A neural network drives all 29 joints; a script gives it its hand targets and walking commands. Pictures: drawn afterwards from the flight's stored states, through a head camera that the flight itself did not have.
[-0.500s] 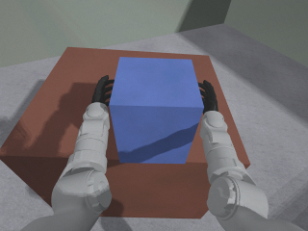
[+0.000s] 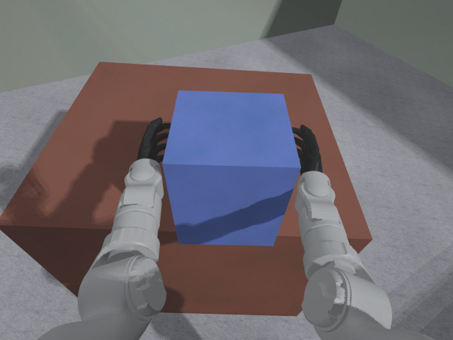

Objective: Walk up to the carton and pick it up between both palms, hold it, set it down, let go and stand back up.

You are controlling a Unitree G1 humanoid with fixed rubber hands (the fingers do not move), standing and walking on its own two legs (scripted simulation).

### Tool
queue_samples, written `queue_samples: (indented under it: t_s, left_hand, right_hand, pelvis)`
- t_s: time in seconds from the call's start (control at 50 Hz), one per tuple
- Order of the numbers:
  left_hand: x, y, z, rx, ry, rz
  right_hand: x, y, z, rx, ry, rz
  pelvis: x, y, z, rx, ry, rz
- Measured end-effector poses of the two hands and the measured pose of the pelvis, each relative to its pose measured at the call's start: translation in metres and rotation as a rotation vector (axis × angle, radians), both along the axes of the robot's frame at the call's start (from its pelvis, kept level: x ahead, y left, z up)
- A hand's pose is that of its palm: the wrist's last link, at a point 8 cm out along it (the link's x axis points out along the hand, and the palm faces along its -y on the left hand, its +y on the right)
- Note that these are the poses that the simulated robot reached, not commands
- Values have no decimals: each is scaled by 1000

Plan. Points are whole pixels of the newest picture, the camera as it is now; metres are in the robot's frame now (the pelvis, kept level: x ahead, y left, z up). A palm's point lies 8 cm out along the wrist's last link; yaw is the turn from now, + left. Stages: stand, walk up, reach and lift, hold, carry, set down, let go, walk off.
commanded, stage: set down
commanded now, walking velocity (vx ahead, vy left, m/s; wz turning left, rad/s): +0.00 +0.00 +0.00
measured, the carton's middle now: (228, 172) +0.43 +0.00 +0.04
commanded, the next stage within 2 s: none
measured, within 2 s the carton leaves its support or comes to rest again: neither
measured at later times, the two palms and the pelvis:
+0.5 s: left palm (151, 161) +0.41 +0.15 +0.09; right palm (310, 172) +0.39 -0.15 +0.10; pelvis +0.00 +0.00 +0.00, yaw +0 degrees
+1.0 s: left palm (151, 162) +0.41 +0.15 +0.09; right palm (310, 172) +0.39 -0.15 +0.10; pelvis +0.00 +0.00 +0.00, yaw -1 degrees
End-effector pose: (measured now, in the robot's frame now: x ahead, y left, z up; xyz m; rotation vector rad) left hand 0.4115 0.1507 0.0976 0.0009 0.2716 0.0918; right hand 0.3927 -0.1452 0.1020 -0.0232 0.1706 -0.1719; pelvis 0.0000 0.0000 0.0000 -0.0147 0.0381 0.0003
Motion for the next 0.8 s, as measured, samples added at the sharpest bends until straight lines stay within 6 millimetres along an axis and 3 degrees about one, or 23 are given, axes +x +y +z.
queue_samples:
  t_s: [0.8]
  left_hand:
    - [0,-3,-4,-14,-36,-2]
  right_hand:
    - [-3,-3,-6,-24,-24,-4]
  pelvis:
    - [1,-1,0,3,-21,-7]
